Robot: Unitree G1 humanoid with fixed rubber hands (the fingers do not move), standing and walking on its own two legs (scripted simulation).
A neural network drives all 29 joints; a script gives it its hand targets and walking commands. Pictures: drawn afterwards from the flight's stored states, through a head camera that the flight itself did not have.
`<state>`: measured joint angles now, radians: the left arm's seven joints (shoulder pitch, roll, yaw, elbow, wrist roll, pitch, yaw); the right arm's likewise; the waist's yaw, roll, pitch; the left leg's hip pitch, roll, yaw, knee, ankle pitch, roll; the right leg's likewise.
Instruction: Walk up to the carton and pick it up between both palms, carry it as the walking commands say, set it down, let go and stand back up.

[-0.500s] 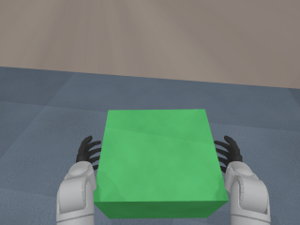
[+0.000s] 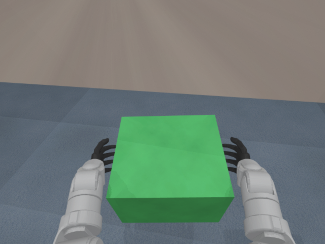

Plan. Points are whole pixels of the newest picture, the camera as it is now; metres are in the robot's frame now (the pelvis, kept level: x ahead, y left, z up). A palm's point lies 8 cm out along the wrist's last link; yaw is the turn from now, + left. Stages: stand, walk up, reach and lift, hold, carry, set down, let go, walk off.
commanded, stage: set down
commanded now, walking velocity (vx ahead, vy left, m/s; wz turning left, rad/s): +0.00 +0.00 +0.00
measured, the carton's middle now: (169, 168) +0.37 +0.00 -0.03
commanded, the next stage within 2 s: none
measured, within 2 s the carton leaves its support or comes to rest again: neither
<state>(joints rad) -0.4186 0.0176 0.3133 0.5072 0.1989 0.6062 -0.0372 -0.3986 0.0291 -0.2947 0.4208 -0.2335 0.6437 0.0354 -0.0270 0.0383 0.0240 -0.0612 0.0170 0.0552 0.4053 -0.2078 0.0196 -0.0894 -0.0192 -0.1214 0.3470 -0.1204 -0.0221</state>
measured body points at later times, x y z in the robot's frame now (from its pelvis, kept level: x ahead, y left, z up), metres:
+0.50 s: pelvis +0.03 -0.01 +0.00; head +0.04 -0.01 +0.45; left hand +0.33 +0.20 -0.01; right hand +0.34 -0.18 -0.01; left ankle +0.02 +0.11 -0.74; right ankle +0.06 -0.10 -0.74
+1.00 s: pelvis -0.01 +0.02 -0.05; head +0.15 +0.03 +0.38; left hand +0.36 +0.20 -0.11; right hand +0.36 -0.18 -0.10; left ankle +0.02 +0.11 -0.74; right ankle +0.06 -0.10 -0.74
